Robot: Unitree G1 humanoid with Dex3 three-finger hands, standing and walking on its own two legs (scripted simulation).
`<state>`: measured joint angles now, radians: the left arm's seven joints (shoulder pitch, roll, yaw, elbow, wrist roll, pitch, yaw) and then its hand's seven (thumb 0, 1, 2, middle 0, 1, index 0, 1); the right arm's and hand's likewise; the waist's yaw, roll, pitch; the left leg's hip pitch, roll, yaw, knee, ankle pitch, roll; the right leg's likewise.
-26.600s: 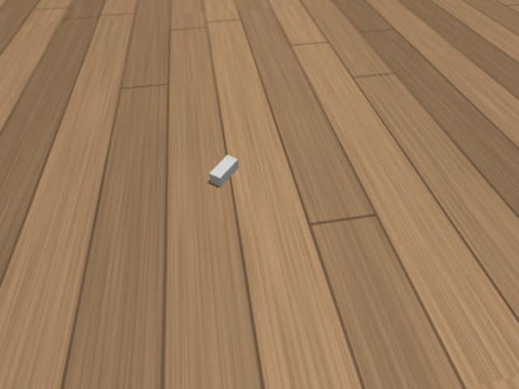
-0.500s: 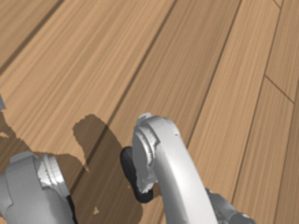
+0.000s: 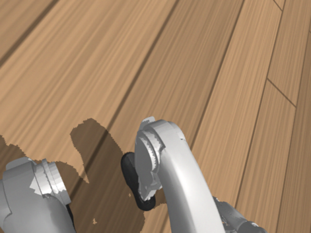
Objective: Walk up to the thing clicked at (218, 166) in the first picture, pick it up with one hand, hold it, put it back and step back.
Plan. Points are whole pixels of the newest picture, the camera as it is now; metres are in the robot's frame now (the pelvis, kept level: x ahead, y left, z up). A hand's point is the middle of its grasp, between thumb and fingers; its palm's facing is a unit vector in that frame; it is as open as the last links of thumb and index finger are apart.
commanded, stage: open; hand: left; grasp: from above
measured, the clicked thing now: out of the picture +0.45 +0.33 -0.27
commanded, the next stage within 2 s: withdraw in 0.48 s
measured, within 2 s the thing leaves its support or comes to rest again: neither
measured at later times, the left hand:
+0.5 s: hand out of the picture +0.44 +0.33 -0.23, palm faces -0.48 -0.13 -0.87, open 13.6 cm
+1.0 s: hand out of the picture +0.46 +0.37 -0.10, palm faces -0.30 -0.04 -0.95, open 14.1 cm
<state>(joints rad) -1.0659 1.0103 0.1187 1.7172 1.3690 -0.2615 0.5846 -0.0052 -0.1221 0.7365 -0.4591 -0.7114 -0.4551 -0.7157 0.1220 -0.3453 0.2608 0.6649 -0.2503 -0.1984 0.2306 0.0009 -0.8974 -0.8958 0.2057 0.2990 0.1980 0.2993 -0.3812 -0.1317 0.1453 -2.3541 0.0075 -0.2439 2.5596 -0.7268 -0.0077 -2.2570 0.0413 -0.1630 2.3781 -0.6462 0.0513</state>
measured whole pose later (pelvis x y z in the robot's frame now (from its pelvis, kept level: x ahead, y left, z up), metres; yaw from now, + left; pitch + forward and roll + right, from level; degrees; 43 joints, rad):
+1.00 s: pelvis +0.01 +0.00 +0.03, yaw +4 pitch +35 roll -10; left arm -0.96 0.79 0.06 1.35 1.17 -0.03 0.42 0.00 -0.51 1.00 -0.09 -1.00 -0.09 -1.01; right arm 0.15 -0.30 0.11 0.70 -0.13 -0.11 0.26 0.00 -0.90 -0.90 0.20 0.30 0.20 0.30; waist -0.25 0.02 -0.08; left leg -2.32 0.01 -0.16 2.42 -0.73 0.00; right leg -2.25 0.02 -0.10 2.30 -0.67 0.04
